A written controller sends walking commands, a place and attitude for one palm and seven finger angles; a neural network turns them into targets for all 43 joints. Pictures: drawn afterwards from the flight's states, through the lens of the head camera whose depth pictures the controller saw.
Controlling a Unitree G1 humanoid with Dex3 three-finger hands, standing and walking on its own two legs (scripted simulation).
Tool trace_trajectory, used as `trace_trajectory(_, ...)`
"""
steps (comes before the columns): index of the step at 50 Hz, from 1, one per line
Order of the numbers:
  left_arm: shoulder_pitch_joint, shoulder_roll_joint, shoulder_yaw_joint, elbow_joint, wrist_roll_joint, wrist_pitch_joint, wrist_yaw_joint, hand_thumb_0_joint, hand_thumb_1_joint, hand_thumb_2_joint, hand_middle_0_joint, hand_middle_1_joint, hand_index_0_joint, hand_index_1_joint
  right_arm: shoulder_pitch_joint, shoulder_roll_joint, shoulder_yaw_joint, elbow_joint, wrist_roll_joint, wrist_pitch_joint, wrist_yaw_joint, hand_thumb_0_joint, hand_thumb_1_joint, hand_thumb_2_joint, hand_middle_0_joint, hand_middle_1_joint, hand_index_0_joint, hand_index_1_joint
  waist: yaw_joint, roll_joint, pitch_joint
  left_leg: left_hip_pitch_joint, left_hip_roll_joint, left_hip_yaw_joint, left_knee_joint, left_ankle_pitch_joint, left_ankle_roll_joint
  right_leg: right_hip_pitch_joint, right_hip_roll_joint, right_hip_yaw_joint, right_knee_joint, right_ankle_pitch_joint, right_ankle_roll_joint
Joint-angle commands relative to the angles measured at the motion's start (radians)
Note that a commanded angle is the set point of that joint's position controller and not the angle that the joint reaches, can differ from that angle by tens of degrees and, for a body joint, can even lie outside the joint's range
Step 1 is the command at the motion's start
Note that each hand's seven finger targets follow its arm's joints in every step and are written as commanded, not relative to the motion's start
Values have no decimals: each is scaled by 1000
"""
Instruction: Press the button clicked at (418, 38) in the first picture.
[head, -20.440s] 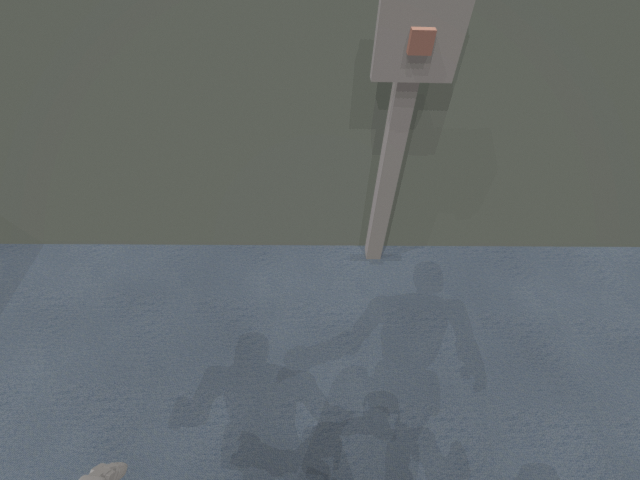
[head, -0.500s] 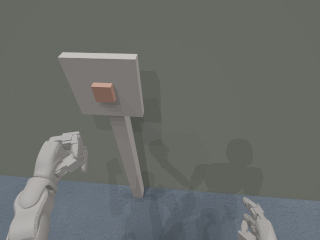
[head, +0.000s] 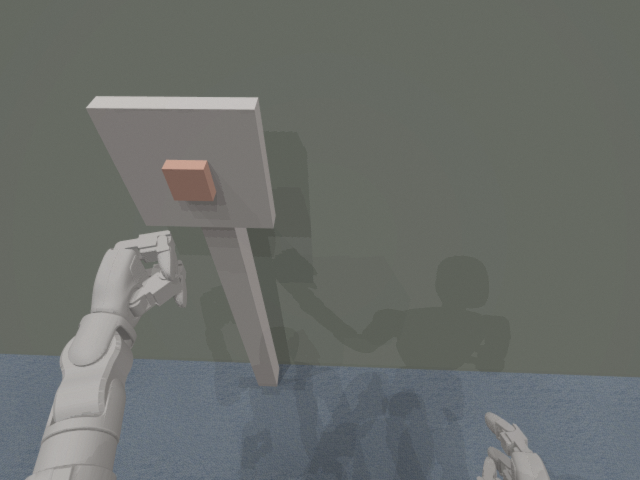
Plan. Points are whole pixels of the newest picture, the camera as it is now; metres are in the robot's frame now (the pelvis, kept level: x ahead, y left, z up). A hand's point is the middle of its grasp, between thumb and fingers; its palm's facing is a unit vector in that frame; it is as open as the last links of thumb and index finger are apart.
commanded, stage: aim a knuckle at the button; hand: left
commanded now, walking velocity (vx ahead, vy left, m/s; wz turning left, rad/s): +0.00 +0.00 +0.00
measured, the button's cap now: (190, 179) +0.48 +0.22 +0.12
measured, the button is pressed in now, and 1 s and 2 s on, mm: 0 0 2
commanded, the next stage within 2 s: press the button with the knuckle in 1.10 s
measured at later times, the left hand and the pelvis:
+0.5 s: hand (199, 242) +0.39 +0.19 +0.09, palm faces +0.00 -1.00 -0.02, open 3.1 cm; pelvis +0.00 +0.00 +0.00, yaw -1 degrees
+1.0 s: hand (197, 252) +0.37 +0.19 +0.09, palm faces +0.01 -1.00 -0.01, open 3.1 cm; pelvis +0.00 +0.01 +0.00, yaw +0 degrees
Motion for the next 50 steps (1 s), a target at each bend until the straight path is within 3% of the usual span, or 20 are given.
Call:
trace_trajectory(1,-352,201,75,-184,-18,-94,7,0,900,900,-1300,-1500,-1300,-1500,-61,-123,-54,-146,2,-43,-5,0,-900,-900,200,300,200,300,-10,9,-247,94,-22,-20,-68,222,17,76,9,37,-72,286,0)
trace_trajectory(3,-392,206,71,-134,-18,-97,5,0,900,900,-1300,-1500,-1300,-1500,-49,-128,-52,-137,1,-34,-5,0,-900,-900,200,300,200,300,-24,-45,-232,75,-20,-26,-63,211,20,66,12,35,-73,279,2)
trace_trajectory(6,-454,198,57,-82,-13,-102,1,0,900,900,-1300,-1500,-1300,-1500,-43,-130,-53,-133,3,-19,-3,0,-900,-900,200,300,200,300,-29,-10,-226,69,-24,-24,-59,195,19,44,9,39,-70,270,0)
trace_trajectory(9,-480,229,84,-20,-9,-108,3,0,900,900,-1300,-1500,-1300,-1500,-28,-136,-56,-132,1,0,-3,0,-900,-900,200,300,200,300,-28,-55,-257,45,-25,-21,-51,190,23,62,9,47,-66,270,4)
trace_trajectory(16,-604,257,94,76,4,-148,2,0,900,900,-1300,-1500,-1300,-1500,6,-138,-60,-125,0,35,2,0,-900,-900,200,300,200,300,-37,2,-294,44,-25,-21,-29,206,21,44,12,50,-43,292,-3)
trace_trajectory(17,-634,232,67,80,5,-153,0,0,900,900,-1300,-1500,-1300,-1500,9,-136,-58,-124,0,39,3,0,-900,-900,200,300,200,300,-45,12,-296,50,-25,-22,-29,221,21,39,12,47,-39,307,-5)
trace_trajectory(18,-632,232,69,99,5,-158,1,0,900,900,-1300,-1500,-1300,-1500,19,-137,-63,-124,-1,43,6,0,-900,-900,200,300,200,300,-48,-31,-300,47,-21,-25,-23,226,24,40,15,44,-37,312,-3)
trace_trajectory(22,-612,237,80,122,11,-166,6,0,900,900,-1300,-1500,-1300,-1500,28,-139,-66,-131,-1,58,14,0,-900,-900,200,300,200,300,-33,11,-315,40,-23,-18,-24,234,20,41,15,45,-29,324,-5)
trace_trajectory(25,-519,242,102,88,8,-168,12,0,900,900,-1300,-1500,-1300,-1500,35,-139,-72,-149,-3,68,23,0,-900,-900,200,300,200,300,-12,-13,-352,47,-18,-16,-24,295,21,79,17,42,-17,384,-6)
trace_trajectory(26,-508,225,93,88,5,-164,12,0,900,900,-1300,-1500,-1300,-1500,33,-138,-71,-153,-3,71,25,0,-900,-900,200,300,200,300,-17,-18,-333,39,-18,-11,-26,295,21,76,17,40,-20,391,-4)
trace_trajectory(28,-501,268,129,76,2,-167,19,0,900,900,-1300,-1500,-1300,-1500,35,-143,-73,-151,-4,79,24,0,-900,-900,200,300,200,300,-16,-63,-308,15,-15,-14,-31,274,25,80,20,41,-25,375,-2)
trace_trajectory(32,-506,239,107,-15,2,-177,25,0,900,900,-1300,-1500,-1300,-1500,24,-131,-74,-159,-2,78,23,0,-900,-900,200,300,200,300,-20,16,-328,60,-14,-8,-36,288,22,74,21,43,-27,375,-4)
trace_trajectory(34,-494,249,115,-47,0,-181,30,0,900,900,-1300,-1500,-1300,-1500,22,-133,-75,-157,-4,77,21,0,-900,-900,200,300,200,300,-24,-14,-333,66,-11,-10,-36,292,24,78,23,42,-29,381,-2)
trace_trajectory(37,-477,194,68,-31,-5,-170,18,0,900,900,-1300,-1500,-1300,-1500,7,-129,-69,-152,2,71,17,0,-900,-900,200,300,200,300,-34,11,-275,62,-10,-13,-47,251,20,42,22,33,-40,331,-4)
trace_trajectory(40,-571,163,21,14,-3,-150,17,0,900,900,-1300,-1500,-1300,-1500,1,-134,-65,-139,5,71,11,0,-900,-900,200,300,200,300,-61,-15,-229,51,-12,-22,-49,161,23,-14,22,33,-56,244,-1)
trace_trajectory(42,-593,199,48,47,4,-146,23,0,900,900,-1300,-1500,-1300,-1500,4,-139,-65,-135,3,73,6,0,-900,-900,200,300,200,300,-51,-29,-246,44,-15,-30,-50,139,22,-8,20,35,-54,214,-4)
trace_trajectory(45,-586,180,34,9,8,-160,27,0,900,900,-1300,-1500,-1300,-1500,-8,-129,-61,-149,0,71,10,0,-900,-900,200,300,200,300,-34,19,-309,78,-19,-24,-40,191,22,25,16,40,-42,265,-8)
trace_trajectory(46,-576,194,51,18,6,-161,31,0,900,900,-1300,-1500,-1300,-1500,-5,-131,-60,-148,-1,70,11,0,-900,-900,200,300,200,300,-31,-7,-317,70,-19,-30,-39,200,21,38,16,36,-37,276,-9)
trace_trajectory(48,-566,226,78,69,6,-160,33,0,900,900,-1300,-1500,-1300,-1500,-1,-137,-59,-143,-2,77,10,0,-900,-900,200,300,200,300,-32,-72,-289,38,-16,-29,-36,192,25,44,18,39,-39,279,-5)
trace_trajectory(50,-570,209,68,84,9,-155,29,0,900,900,-1300,-1500,-1300,-1500,-12,-131,-55,-152,1,82,13,0,-900,-900,200,300,200,300,-30,-24,-265,32,-20,-19,-40,180,23,30,15,42,-41,276,-5)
